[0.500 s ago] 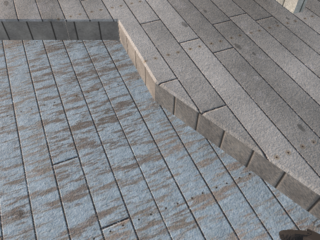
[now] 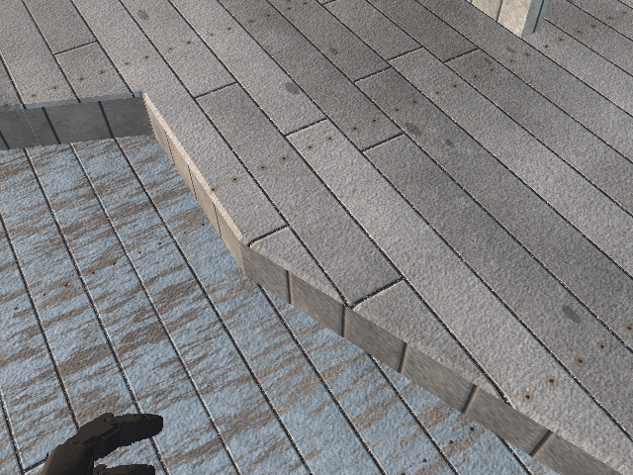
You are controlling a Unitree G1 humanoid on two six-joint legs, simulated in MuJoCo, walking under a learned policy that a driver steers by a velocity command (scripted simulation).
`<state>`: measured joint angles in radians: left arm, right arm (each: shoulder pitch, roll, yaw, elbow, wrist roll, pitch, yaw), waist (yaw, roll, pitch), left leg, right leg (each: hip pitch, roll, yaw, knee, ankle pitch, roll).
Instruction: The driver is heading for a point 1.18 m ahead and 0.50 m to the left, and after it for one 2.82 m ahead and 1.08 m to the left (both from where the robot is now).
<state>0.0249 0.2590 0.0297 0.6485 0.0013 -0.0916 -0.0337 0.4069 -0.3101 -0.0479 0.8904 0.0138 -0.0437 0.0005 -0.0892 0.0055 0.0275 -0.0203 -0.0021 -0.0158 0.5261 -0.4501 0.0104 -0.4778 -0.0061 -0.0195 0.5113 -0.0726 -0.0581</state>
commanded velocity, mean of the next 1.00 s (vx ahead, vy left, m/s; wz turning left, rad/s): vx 0.14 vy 0.00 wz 0.49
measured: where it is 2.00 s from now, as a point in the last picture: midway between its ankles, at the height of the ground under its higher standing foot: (149, 466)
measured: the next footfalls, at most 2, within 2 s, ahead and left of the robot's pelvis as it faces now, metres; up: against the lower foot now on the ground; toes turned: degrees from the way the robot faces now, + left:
left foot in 0.42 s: +0.27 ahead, +0.12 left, +0.00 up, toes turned +13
right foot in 0.88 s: +0.33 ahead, -0.09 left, +0.00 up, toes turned +34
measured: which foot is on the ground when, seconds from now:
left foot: down 0.00-0.00, up 0.02-0.40, down 0.42-0.88, up 0.90-1.00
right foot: down 0.00-0.42, up 0.44-0.86, down 0.88-1.00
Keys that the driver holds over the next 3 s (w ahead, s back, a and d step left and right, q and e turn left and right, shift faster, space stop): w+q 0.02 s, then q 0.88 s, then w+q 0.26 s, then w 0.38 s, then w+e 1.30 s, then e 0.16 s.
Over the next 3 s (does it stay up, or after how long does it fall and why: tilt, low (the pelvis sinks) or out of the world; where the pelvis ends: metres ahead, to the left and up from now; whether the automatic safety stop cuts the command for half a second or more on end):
stays up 1.00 0.49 0.02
